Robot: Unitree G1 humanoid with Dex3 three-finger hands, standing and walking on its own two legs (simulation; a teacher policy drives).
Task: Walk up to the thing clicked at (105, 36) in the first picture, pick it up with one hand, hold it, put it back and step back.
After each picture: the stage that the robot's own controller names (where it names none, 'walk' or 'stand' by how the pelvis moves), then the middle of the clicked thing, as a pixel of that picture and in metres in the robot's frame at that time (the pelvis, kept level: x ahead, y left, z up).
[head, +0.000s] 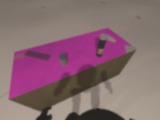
stand; (101, 46) +0.70 -0.08 -0.04
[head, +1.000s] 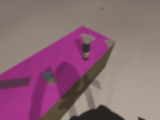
walk; (86, 49) +0.62 +0.02 -0.04
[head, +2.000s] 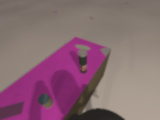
walk; (83, 62) +0.50 +0.09 -0.03
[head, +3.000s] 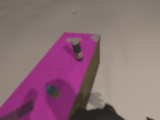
walk; (77, 50) +0.60 +0.15 -0.01
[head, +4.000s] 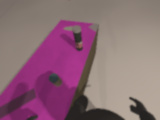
stand; (78, 39) +0.65 +0.22 -0.02
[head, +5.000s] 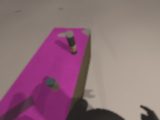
stand; (72, 43) +0.64 +0.27 -0.02
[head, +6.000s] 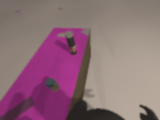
stand; (71, 44) +0.64 +0.27 -0.02
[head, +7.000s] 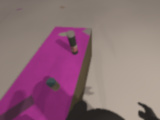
stand; (73, 43) +0.64 +0.25 -0.02
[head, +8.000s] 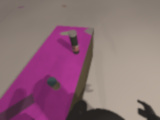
stand; (74, 43) +0.64 +0.24 -0.03
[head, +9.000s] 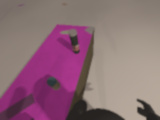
stand; (74, 42) +0.64 +0.23 -0.03
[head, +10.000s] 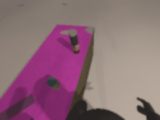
stand; (74, 42) +0.64 +0.23 -0.03
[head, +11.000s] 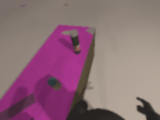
stand; (75, 43) +0.64 +0.22 -0.03
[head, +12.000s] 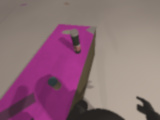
stand; (76, 42) +0.64 +0.22 -0.03
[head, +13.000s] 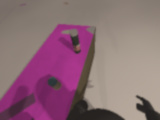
stand; (75, 42) +0.64 +0.22 -0.03
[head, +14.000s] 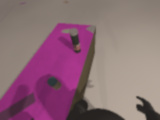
stand; (75, 42) +0.64 +0.21 -0.03
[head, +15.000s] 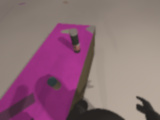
stand; (75, 42) +0.64 +0.22 -0.03
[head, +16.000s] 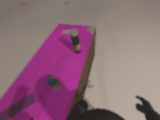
stand; (76, 42) +0.64 +0.21 -0.03
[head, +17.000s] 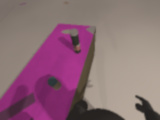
stand; (75, 42) +0.64 +0.21 -0.03
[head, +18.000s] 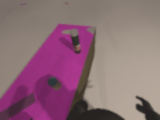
stand; (76, 42) +0.64 +0.21 -0.03
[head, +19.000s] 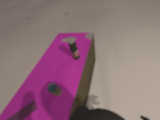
stand; (73, 49) +0.63 +0.21 -0.03
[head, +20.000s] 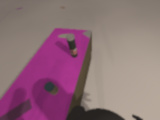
stand; (72, 46) +0.62 +0.22 -0.04
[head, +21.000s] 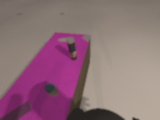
stand; (72, 49) +0.62 +0.23 -0.04
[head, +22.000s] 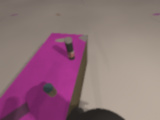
stand; (70, 49) +0.62 +0.25 -0.03
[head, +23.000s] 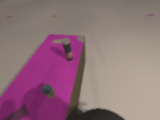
stand; (67, 50) +0.62 +0.27 -0.03
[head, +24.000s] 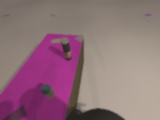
stand; (66, 50) +0.62 +0.28 -0.04
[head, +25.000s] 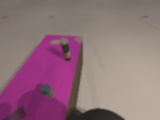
stand; (66, 50) +0.62 +0.28 -0.03
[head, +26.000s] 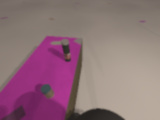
stand; (66, 51) +0.63 +0.28 -0.03
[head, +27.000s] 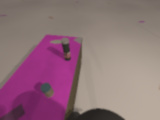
stand; (66, 50) +0.63 +0.29 -0.03
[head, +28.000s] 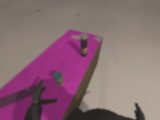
rise first; (83, 46) +0.68 +0.18 -0.01
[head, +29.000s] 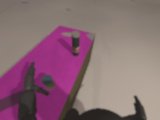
go down; (75, 44) +0.65 +0.19 +0.00
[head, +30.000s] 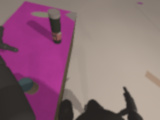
go down; (56, 29) +0.64 +0.20 +0.05
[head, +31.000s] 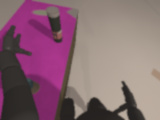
close in; (56, 27) +0.64 +0.20 +0.05
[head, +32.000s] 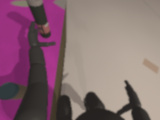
close; (41, 20) +0.64 +0.22 +0.08
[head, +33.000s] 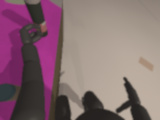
lift; (38, 18) +0.65 +0.22 +0.08
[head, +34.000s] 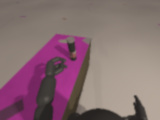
lift; (72, 49) +0.64 +0.20 +0.01
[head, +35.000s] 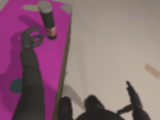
lift; (49, 24) +0.65 +0.22 +0.05
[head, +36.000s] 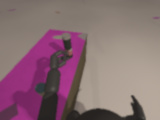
hold; (67, 47) +0.62 +0.21 +0.02
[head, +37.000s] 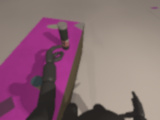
close; (64, 37) +0.65 +0.21 +0.02
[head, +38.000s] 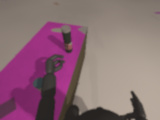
hold; (67, 40) +0.64 +0.21 +0.03
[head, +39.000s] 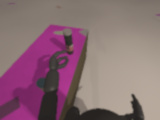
hold; (68, 42) +0.64 +0.20 +0.01
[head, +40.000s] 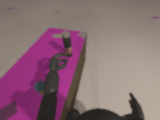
hold; (67, 45) +0.63 +0.21 +0.03
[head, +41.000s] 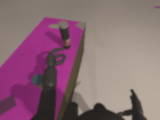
hold; (65, 36) +0.66 +0.21 +0.03
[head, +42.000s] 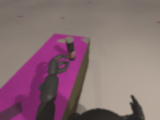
hold; (70, 49) +0.63 +0.21 +0.01
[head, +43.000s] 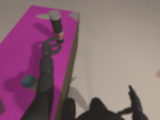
hold; (57, 29) +0.65 +0.21 +0.04
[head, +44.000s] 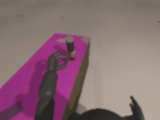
hold; (71, 49) +0.63 +0.21 +0.01
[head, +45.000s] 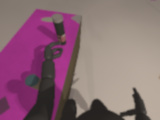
hold; (60, 31) +0.66 +0.21 +0.03
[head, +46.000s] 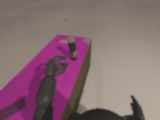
hold; (72, 49) +0.65 +0.20 +0.01
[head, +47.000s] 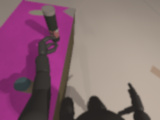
hold; (52, 26) +0.65 +0.21 +0.06
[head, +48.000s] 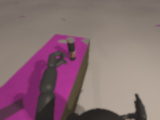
crouch; (71, 49) +0.65 +0.20 +0.00
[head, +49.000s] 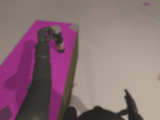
crouch; (58, 41) +0.64 +0.21 +0.00
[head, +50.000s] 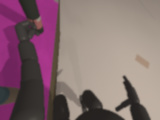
lower; (32, 13) +0.64 +0.23 +0.09
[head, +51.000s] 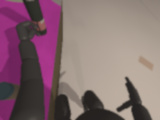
lower; (36, 16) +0.65 +0.23 +0.09
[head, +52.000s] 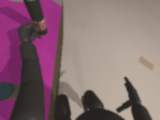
lower; (37, 16) +0.65 +0.22 +0.08
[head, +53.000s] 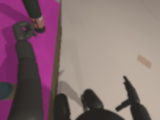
lower; (34, 13) +0.66 +0.22 +0.09
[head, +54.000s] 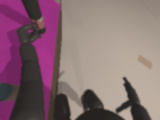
loosen; (34, 14) +0.65 +0.23 +0.09
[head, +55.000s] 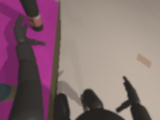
withdraw; (32, 11) +0.66 +0.23 +0.09
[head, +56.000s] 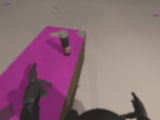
sink last; (65, 44) +0.62 +0.22 +0.02
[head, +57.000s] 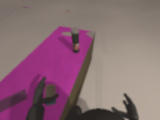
stand; (75, 41) +0.68 +0.20 +0.02
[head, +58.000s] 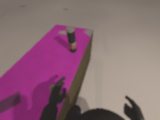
stand; (71, 40) +0.66 +0.22 +0.05
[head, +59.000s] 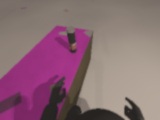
stand; (72, 41) +0.66 +0.23 +0.05
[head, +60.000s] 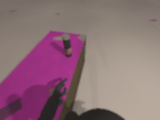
stand; (67, 46) +0.67 +0.22 -0.02
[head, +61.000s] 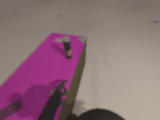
stand; (67, 48) +0.67 +0.23 -0.03
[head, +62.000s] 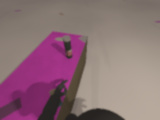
stand; (68, 48) +0.66 +0.23 -0.03
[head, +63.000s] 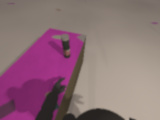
stand; (66, 47) +0.64 +0.23 -0.03
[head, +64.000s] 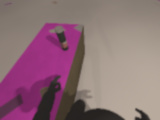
walk; (62, 39) +0.68 +0.27 -0.02
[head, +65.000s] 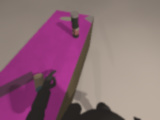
walk; (75, 26) +0.81 +0.19 +0.00
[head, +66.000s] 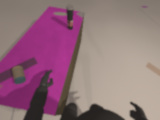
walk; (70, 18) +0.99 +0.24 -0.02
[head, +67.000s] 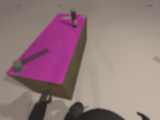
stand; (73, 18) +1.21 +0.29 -0.02
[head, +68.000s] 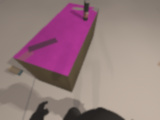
stand; (86, 10) +1.26 +0.12 -0.02
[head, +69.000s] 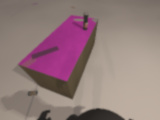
stand; (85, 21) +1.25 +0.14 -0.04
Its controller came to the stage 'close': yes
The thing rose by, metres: 0.00
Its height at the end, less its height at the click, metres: +0.00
